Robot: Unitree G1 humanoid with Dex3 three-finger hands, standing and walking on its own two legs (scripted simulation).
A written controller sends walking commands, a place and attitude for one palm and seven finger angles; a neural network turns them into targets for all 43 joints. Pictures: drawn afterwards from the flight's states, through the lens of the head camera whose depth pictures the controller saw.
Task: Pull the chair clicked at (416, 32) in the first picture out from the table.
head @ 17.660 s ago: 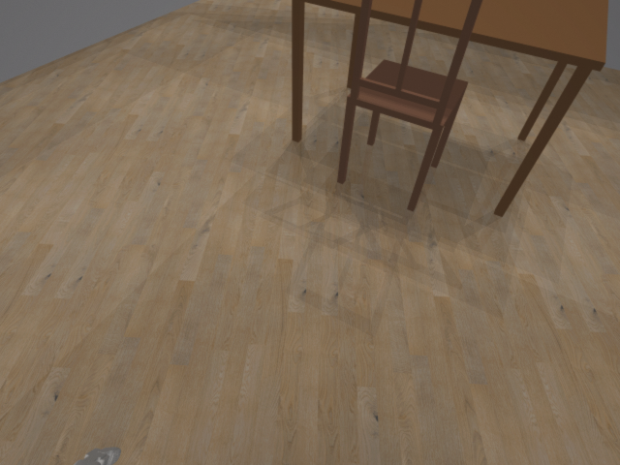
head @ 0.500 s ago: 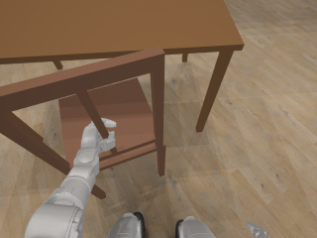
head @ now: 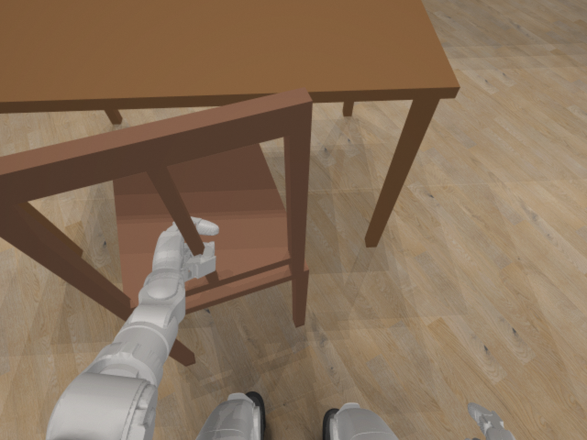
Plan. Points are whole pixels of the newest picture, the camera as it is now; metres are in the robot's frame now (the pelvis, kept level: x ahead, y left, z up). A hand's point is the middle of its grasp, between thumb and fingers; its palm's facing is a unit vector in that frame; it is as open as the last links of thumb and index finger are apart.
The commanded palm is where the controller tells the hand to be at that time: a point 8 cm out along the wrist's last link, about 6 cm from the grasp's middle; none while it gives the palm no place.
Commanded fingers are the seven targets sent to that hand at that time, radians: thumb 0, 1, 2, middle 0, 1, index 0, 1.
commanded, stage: step backward, pulling the chair out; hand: left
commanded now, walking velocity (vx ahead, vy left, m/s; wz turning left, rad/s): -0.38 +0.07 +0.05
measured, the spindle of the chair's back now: (191, 235) +0.40 +0.17 -0.03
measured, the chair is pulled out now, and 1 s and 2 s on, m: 0.16 0.16 0.19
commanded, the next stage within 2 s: stop walking, hand still on the chair in 0.96 s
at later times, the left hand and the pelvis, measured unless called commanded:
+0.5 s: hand (209, 259) +0.38 +0.14 -0.05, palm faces +0.07 -0.98 -0.20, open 5.2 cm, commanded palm +0.37 +0.19 -0.05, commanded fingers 0.00 0.90 0.90 -0.50 -1.45 -0.50 -1.45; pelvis -0.01 +0.00 +0.00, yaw +0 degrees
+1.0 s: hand (208, 261) +0.37 +0.14 -0.05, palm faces +0.07 -0.98 -0.20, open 5.2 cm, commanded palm +0.37 +0.19 -0.05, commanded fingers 0.00 0.90 0.90 -0.50 -1.45 -0.50 -1.45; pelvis -0.01 -0.01 +0.00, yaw +0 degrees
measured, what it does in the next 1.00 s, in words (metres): stands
